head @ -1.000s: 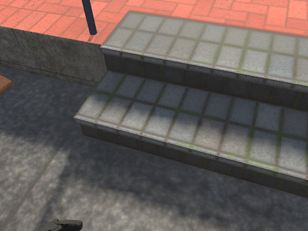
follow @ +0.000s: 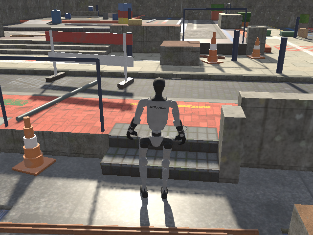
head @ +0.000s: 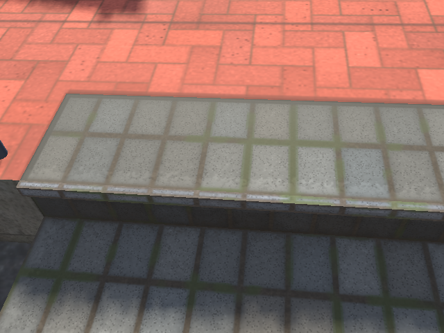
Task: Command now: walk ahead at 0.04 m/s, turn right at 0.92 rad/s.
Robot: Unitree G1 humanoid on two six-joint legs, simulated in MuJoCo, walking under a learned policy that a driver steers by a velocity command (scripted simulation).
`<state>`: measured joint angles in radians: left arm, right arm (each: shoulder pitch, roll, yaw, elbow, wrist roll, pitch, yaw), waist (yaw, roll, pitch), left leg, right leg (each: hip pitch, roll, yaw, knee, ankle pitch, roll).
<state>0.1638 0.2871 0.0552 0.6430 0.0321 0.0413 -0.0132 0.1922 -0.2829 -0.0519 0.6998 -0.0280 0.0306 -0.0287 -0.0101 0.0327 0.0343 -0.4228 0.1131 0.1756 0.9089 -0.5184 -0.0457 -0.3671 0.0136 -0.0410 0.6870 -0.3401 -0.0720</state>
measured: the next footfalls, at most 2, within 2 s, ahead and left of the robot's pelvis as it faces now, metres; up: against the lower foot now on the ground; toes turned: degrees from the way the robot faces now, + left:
left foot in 0.36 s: +0.12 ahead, +0.11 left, +0.00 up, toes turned -29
right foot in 0.72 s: -0.07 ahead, -0.12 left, +0.00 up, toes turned -35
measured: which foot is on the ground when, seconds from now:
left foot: up 0.00-0.34, down 0.36-0.72, up 0.74-1.00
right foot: down 0.00-0.36, up 0.38-0.70, down 0.72-1.00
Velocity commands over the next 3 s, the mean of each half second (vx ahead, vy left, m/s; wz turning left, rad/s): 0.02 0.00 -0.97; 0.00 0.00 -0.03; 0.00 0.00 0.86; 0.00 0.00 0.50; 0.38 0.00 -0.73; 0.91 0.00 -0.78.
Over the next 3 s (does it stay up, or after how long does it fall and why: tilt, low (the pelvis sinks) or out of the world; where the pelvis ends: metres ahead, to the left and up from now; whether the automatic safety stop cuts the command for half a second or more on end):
stays up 0.37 -0.10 0.10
